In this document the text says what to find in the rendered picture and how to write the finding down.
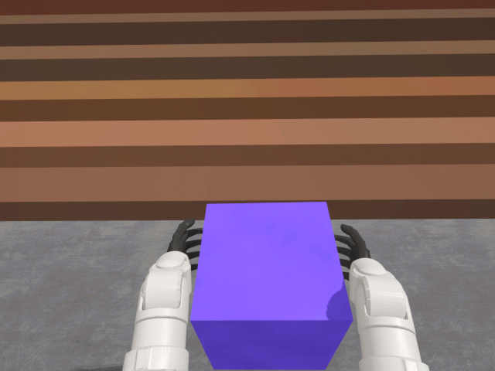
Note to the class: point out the left robot forearm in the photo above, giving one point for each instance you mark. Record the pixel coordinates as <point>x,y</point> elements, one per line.
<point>159,340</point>

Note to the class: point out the left robot hand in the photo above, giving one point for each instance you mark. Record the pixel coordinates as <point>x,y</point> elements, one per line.
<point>180,244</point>

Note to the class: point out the right robot hand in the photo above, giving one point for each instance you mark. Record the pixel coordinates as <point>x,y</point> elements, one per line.
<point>355,243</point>

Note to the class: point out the carton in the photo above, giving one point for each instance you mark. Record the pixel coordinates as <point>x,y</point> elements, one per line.
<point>269,291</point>

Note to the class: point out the right robot forearm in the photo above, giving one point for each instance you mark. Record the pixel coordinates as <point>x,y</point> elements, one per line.
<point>385,325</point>

